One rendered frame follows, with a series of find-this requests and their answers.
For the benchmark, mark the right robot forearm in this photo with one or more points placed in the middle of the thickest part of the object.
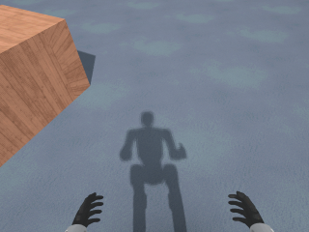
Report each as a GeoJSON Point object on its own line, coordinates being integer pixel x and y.
{"type": "Point", "coordinates": [260, 227]}

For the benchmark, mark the pedestal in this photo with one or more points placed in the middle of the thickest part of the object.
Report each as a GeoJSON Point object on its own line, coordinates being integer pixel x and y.
{"type": "Point", "coordinates": [40, 75]}

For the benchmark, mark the left robot hand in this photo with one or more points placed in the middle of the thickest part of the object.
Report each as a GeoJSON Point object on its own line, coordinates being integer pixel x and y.
{"type": "Point", "coordinates": [84, 212]}

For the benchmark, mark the right robot hand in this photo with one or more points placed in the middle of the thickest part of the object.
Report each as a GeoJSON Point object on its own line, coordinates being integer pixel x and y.
{"type": "Point", "coordinates": [250, 212]}

